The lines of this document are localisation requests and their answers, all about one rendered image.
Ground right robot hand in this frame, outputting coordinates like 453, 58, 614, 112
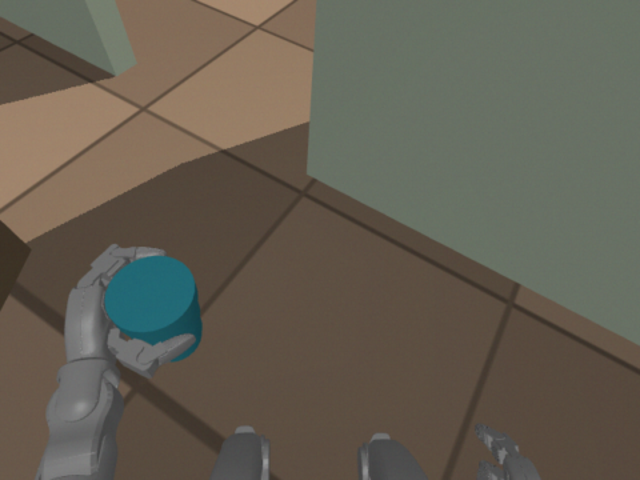
475, 423, 541, 480

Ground left robot hand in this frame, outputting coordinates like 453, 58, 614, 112
64, 244, 196, 379

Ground left robot arm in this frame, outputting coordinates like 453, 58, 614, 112
34, 357, 124, 480

